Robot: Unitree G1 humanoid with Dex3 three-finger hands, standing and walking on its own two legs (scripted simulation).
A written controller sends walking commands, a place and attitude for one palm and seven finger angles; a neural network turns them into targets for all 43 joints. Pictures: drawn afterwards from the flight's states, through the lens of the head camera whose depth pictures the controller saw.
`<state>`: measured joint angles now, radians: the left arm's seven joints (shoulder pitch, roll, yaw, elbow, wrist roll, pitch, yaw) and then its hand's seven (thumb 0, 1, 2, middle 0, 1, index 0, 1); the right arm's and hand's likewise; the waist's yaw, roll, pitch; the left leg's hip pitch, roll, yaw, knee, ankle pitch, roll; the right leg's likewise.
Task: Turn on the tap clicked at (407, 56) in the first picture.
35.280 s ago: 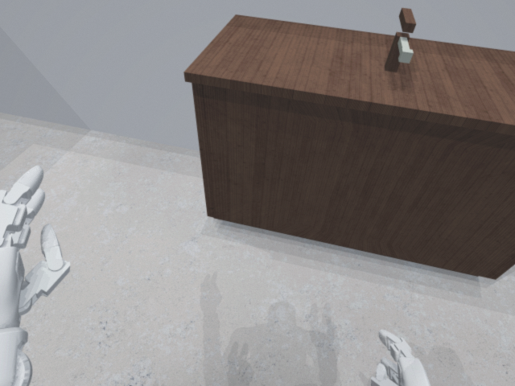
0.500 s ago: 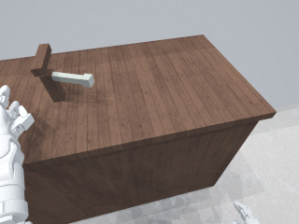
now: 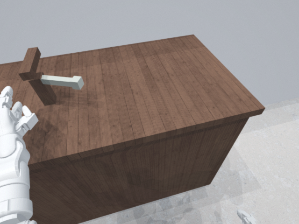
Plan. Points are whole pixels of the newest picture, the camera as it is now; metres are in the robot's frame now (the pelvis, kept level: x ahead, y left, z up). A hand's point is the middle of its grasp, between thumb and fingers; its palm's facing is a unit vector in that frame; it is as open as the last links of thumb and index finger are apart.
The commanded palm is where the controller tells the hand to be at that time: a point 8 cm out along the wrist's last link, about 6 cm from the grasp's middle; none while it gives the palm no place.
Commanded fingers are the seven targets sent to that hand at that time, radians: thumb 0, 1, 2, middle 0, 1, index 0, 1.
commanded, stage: push the lever round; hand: left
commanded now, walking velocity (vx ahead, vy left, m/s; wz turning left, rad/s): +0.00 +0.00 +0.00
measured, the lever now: (77, 82) +0.47 +0.24 +0.14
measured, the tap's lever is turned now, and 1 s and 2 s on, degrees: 65 65 65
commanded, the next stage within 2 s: none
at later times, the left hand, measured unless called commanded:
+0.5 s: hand (42, 116) +0.35 +0.29 +0.13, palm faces +0.58 -0.82 -0.05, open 7.8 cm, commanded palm +0.30 +0.32 +0.13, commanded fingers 0.00 0.90 0.90 -0.15 -0.15 -0.15 -0.15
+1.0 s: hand (55, 110) +0.37 +0.27 +0.13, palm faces +0.66 -0.75 -0.04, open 7.8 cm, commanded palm +0.33 +0.29 +0.13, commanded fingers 0.00 0.90 0.90 -0.15 -0.15 -0.15 -0.15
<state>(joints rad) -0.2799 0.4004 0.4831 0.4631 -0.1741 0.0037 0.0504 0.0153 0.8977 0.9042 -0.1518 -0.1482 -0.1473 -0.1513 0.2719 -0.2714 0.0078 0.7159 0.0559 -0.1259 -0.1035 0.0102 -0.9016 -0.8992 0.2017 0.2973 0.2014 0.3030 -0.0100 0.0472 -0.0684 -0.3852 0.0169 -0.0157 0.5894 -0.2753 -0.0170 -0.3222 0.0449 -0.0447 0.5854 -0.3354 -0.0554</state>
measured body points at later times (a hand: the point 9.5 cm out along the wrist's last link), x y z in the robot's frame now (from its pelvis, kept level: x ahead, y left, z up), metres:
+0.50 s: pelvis -0.01 +0.00 +0.00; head -0.01 -0.02 +0.45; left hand +0.31 +0.33 +0.14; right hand +0.14 -0.25 -0.11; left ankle +0.02 +0.13 -0.73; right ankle -0.02 -0.08 -0.73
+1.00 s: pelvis -0.01 +0.01 +0.00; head +0.00 +0.00 +0.45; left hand +0.33 +0.31 +0.13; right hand +0.14 -0.24 -0.11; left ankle +0.02 +0.13 -0.73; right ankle -0.02 -0.08 -0.73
